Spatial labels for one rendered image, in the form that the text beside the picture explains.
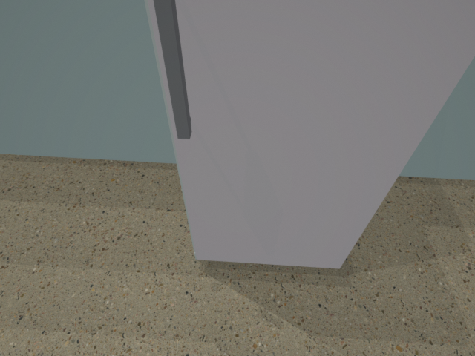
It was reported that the fridge door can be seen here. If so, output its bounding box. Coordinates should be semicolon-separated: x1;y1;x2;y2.
148;0;475;269

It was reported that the handle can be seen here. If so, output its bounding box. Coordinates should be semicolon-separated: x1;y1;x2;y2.
154;0;191;139

